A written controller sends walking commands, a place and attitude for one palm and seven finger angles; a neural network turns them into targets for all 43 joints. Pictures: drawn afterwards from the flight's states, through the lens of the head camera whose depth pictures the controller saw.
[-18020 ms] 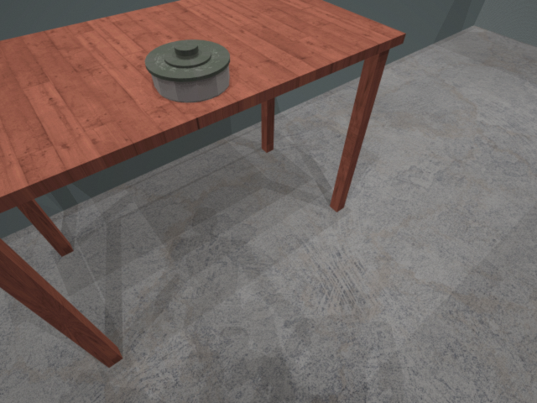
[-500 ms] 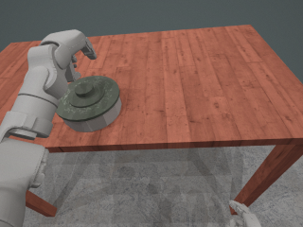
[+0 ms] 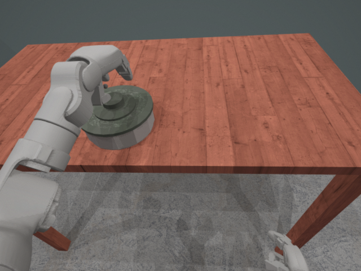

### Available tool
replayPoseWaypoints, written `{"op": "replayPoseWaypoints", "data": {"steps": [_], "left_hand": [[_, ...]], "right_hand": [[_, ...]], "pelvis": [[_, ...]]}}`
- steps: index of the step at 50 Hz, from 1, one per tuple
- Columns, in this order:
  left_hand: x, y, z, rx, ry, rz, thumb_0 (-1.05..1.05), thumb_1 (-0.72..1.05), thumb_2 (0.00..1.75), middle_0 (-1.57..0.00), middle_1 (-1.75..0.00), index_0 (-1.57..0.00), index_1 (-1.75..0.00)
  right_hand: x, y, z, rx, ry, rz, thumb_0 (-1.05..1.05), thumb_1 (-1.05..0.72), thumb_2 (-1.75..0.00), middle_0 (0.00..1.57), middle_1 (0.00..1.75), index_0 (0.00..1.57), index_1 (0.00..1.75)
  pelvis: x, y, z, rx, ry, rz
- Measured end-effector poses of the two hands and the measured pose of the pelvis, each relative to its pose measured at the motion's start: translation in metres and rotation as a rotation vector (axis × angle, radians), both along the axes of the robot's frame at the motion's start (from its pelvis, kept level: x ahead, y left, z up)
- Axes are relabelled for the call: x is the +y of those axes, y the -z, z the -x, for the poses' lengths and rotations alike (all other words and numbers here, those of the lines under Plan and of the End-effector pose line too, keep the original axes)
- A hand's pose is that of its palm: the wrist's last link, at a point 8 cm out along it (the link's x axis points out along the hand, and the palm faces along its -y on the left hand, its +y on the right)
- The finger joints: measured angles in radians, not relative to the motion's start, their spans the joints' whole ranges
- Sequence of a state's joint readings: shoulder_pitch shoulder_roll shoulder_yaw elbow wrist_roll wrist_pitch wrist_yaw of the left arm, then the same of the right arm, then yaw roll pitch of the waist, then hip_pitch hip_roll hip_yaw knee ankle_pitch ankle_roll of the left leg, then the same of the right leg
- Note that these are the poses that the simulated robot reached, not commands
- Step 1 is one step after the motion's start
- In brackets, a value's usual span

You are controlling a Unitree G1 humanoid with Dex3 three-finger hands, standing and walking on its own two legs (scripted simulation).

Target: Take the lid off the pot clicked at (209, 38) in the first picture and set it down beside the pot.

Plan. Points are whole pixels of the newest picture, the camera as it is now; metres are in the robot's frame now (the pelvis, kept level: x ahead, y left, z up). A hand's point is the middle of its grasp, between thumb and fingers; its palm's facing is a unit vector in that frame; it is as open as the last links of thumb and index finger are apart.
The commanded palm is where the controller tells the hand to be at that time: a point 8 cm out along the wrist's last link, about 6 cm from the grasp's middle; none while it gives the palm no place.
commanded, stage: move the open hand above the knob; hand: left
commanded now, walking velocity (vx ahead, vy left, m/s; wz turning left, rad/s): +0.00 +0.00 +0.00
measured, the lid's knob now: (112, 100) +0.47 +0.18 +0.15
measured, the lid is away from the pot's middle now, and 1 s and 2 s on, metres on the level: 0.00 0.00 0.00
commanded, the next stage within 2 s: lower the open fingers around the knob in 1.28 s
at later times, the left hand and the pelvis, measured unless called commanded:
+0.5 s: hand (103, 83) +0.45 +0.18 +0.22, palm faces -0.22 -0.01 -0.98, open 9.9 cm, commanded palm +0.42 +0.18 +0.28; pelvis +0.00 +0.00 +0.00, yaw -1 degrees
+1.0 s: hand (95, 80) +0.44 +0.19 +0.23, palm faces -0.17 -0.03 -0.98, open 9.9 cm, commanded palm +0.41 +0.18 +0.28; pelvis +0.01 +0.00 +0.00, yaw +0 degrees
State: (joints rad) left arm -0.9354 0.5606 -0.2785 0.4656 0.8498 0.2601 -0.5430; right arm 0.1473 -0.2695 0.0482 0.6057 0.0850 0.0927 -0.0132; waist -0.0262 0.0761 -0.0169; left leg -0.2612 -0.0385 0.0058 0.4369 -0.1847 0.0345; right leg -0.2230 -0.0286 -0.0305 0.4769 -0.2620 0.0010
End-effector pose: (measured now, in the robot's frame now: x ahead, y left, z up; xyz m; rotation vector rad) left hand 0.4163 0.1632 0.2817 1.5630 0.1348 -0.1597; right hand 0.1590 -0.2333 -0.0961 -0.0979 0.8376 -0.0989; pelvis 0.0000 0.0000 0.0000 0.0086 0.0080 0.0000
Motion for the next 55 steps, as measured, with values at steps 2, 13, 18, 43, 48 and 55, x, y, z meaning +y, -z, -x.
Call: {"op": "replayPoseWaypoints", "data": {"steps": [2, 13, 18, 43, 48, 55], "left_hand": [[0.007, -0.007, -0.006, -0.01, -0.04, 0.01, 0.0, -0.36, 1.65, -0.89, -0.09, -0.89, -0.08], [0.001, 0.011, -0.009, 0.045, -0.022, -0.008, 0.0, -0.36, 1.65, -0.89, -0.08, -0.89, -0.08], [0.006, -0.005, -0.019, -0.004, -0.03, 0.005, 0.0, -0.36, 1.65, -0.89, -0.09, -0.89, -0.08], [0.01, 0.01, -0.006, 0.025, -0.027, -0.006, 0.0, -0.36, 1.65, -0.89, -0.08, -0.89, -0.08], [0.018, -0.003, -0.01, -0.007, -0.055, 0.013, 0.0, -0.36, 1.65, -0.89, -0.09, -0.89, -0.08], [0.016, 0.001, -0.004, 0.002, -0.071, 0.001, 0.0, -0.36, 1.65, -0.89, -0.08, -0.89, -0.08]], "right_hand": [[0.0, 0.002, 0.008, 0.013, 0.015, 0.0, 0.01, -0.9, -0.9, 0.2, 0.3, 0.2, 0.3], [-0.008, 0.014, 0.041, 0.099, 0.054, 0.01, 0.01, -0.9, -0.9, 0.2, 0.3, 0.2, 0.3], [-0.011, 0.011, 0.045, 0.085, 0.078, 0.029, 0.01, -0.9, -0.9, 0.2, 0.3, 0.2, 0.3], [-0.002, 0.0, -0.007, 0.01, 0.0, 0.005, 0.01, -0.9, -0.9, 0.2, 0.3, 0.2, 0.3], [0.001, -0.004, -0.011, -0.009, -0.004, 0.012, 0.01, -0.9, -0.9, 0.2, 0.3, 0.2, 0.3], [0.001, 0.001, -0.003, 0.019, -0.008, -0.007, 0.01, -0.9, -0.9, 0.2, 0.3, 0.2, 0.3]], "pelvis": [[0.0, 0.0, 0.001, 0.002, 0.004, -0.001], [0.004, 0.0, 0.002, 0.005, 0.012, 0.0], [0.004, -0.001, 0.0, 0.011, 0.017, -0.001], [0.004, -0.001, -0.008, 0.015, 0.004, 0.001], [0.002, -0.001, -0.006, 0.014, 0.003, 0.001], [0.003, 0.0, -0.005, 0.018, 0.001, 0.002]]}}
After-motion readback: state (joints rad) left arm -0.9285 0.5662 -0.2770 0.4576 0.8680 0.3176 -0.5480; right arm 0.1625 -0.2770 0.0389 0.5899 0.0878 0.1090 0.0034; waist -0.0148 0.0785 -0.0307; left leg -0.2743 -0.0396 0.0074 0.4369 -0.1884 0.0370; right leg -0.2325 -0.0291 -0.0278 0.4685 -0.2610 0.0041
